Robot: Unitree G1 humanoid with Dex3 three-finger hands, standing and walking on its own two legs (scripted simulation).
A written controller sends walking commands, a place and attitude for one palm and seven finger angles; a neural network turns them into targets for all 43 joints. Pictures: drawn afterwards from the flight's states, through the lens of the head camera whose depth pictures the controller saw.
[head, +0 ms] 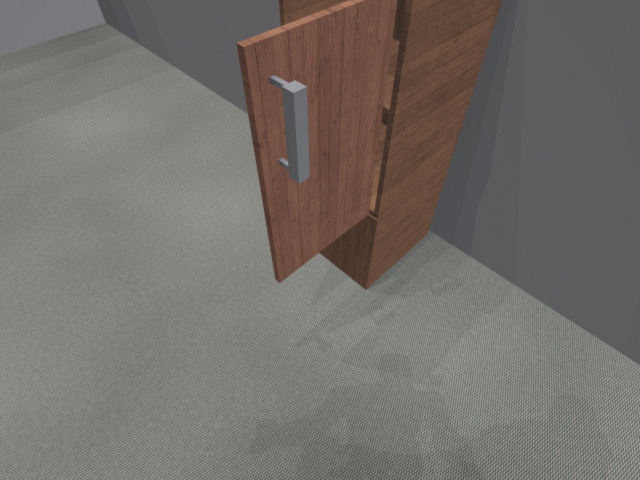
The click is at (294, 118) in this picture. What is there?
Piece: cupboard door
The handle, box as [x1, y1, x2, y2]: [269, 75, 309, 183]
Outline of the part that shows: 273,75 269,77 270,82 282,90 288,156 287,161 282,157 278,160 279,163 289,171 289,176 299,183 309,176 306,86 295,80 288,83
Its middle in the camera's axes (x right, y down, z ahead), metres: -0.06 -0.18 +0.65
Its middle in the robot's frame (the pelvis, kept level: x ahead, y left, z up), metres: +0.63 +0.09 +0.09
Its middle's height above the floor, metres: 0.87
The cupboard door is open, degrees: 90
